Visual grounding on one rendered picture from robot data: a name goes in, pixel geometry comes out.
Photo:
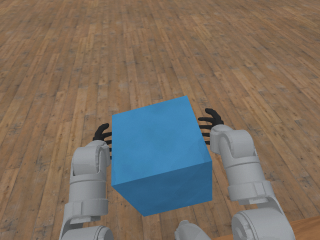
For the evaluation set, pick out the right robot hand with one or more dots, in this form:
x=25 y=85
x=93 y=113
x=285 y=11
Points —
x=216 y=120

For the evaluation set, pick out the left robot forearm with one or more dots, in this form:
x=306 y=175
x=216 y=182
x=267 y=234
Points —
x=87 y=191

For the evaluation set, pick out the right robot forearm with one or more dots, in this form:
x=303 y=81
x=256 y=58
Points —
x=247 y=183

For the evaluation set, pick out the carton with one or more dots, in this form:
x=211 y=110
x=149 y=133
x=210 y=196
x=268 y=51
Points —
x=159 y=158

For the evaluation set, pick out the robot right shin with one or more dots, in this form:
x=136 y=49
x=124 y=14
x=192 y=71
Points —
x=183 y=222

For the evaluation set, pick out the robot left upper arm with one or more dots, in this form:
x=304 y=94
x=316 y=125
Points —
x=89 y=233

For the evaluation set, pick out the left robot hand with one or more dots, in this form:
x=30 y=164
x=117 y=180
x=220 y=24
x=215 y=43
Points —
x=99 y=136

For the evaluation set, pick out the right robot thigh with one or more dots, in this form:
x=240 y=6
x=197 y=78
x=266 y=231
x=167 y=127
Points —
x=190 y=231

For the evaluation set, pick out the robot right upper arm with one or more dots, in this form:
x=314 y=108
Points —
x=265 y=223

